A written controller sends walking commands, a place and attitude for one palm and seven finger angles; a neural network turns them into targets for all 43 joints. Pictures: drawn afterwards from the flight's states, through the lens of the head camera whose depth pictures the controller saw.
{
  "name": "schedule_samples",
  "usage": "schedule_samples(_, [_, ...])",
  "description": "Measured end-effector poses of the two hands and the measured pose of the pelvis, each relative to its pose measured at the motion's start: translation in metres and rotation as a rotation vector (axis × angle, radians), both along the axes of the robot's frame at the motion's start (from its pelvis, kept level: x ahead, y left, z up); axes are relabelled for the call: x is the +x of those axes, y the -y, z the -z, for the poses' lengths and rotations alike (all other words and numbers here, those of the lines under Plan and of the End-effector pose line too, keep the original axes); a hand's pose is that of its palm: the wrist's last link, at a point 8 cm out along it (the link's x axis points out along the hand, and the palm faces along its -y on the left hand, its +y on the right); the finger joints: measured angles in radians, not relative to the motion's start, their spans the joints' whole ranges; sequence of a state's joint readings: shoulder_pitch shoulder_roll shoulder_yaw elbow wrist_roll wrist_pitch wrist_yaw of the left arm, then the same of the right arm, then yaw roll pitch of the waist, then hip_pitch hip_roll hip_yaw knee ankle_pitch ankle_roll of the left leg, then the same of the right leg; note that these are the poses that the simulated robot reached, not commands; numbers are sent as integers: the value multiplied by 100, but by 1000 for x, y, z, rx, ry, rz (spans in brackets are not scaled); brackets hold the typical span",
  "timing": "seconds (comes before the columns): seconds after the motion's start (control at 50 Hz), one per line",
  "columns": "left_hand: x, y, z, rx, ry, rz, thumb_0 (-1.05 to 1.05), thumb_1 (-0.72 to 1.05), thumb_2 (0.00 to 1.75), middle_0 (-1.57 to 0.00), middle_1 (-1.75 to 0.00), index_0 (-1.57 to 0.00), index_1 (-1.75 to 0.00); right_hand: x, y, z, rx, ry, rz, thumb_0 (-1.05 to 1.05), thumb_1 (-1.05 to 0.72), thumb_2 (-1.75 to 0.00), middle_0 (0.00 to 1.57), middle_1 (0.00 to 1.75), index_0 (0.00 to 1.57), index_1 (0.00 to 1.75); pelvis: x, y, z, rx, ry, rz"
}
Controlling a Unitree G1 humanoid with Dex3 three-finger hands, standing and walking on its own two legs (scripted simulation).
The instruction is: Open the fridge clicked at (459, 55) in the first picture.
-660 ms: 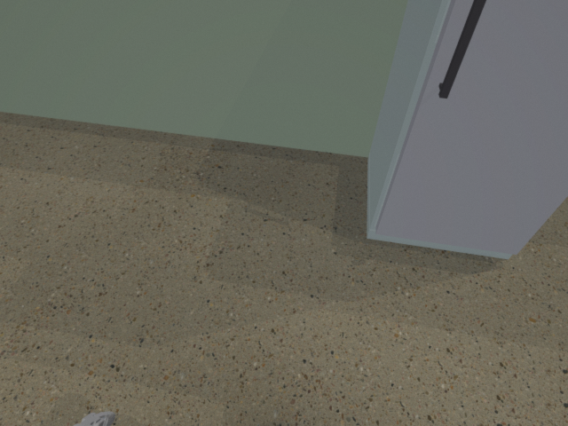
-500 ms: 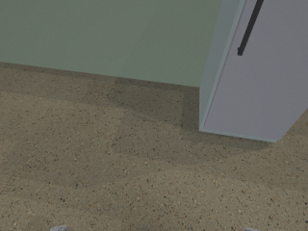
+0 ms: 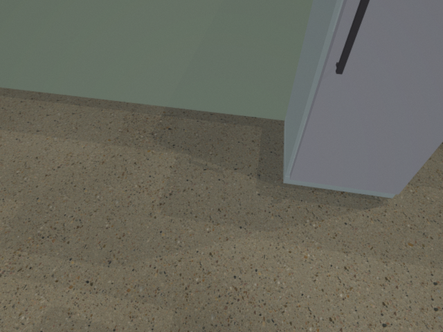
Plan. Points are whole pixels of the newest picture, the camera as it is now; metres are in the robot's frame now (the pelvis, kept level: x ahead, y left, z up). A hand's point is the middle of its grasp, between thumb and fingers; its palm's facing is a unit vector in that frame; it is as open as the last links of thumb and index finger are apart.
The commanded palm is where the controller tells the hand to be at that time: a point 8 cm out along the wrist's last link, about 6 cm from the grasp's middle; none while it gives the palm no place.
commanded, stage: stand and wait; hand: left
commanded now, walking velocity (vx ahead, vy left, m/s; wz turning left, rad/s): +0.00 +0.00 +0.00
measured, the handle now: (357, 14) +1.00 -0.38 +0.19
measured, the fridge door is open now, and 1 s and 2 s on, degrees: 0 0 0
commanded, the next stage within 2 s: look at it before walking up in 0.22 s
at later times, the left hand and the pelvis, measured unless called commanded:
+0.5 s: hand out of the picture +0.09 +0.24 -0.15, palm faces -0.04 -0.94 -0.33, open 7.4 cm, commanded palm none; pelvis +0.01 -0.01 +0.00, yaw +0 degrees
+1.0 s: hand out of the picture +0.09 +0.24 -0.15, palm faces -0.04 -0.94 -0.34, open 7.4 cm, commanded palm none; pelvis +0.01 -0.01 +0.00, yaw -2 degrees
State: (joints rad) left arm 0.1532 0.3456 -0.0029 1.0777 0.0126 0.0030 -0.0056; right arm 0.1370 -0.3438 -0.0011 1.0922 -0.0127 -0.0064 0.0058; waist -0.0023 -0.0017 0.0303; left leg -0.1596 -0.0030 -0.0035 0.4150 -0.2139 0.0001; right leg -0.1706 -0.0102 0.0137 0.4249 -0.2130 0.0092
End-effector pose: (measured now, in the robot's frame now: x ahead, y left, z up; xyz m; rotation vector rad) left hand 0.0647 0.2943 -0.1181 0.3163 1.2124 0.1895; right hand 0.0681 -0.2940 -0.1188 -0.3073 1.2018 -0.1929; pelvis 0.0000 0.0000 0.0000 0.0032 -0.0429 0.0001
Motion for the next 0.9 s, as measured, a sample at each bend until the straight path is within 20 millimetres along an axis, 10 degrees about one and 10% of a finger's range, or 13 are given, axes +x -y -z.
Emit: schedule_samples(0.9, [21, 10, -3, -1, 10, 14, 0, 90, 90, -20, -30, -20, -30, 17, 6, -2, 5, 6, 3, 1, -91, -89, 20, 30, 21, 30, 11, 8, -3, 0, -8, 10])
